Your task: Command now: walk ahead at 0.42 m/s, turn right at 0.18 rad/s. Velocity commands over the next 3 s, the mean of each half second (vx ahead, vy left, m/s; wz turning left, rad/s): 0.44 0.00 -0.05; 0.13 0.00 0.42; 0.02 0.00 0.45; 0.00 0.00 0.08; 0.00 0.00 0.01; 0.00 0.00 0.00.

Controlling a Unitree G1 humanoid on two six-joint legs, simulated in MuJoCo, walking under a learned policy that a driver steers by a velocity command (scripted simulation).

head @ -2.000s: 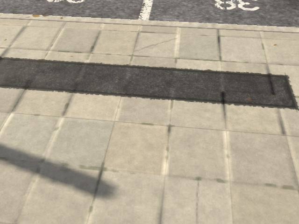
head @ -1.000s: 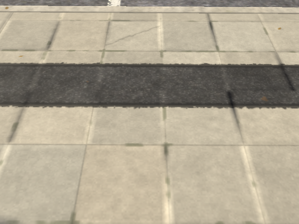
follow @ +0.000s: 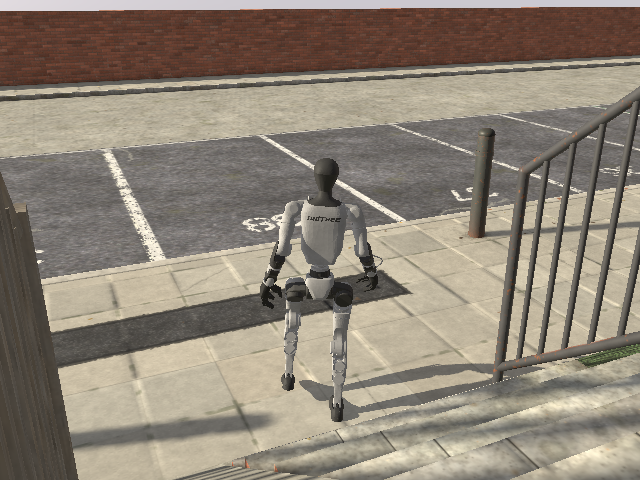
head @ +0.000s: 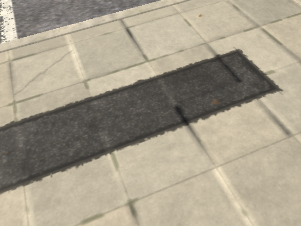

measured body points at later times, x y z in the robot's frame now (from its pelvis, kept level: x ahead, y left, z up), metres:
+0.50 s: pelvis +0.25 +0.07 +0.00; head +0.29 +0.07 +0.44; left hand +0.37 +0.34 -0.12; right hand +0.34 -0.19 -0.13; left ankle +0.27 +0.14 -0.75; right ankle +0.29 -0.11 -0.67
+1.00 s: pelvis +0.38 +0.04 -0.01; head +0.43 +0.04 +0.44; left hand +0.47 +0.34 -0.12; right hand +0.58 -0.21 -0.13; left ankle +0.36 +0.17 -0.68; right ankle +0.50 -0.05 -0.75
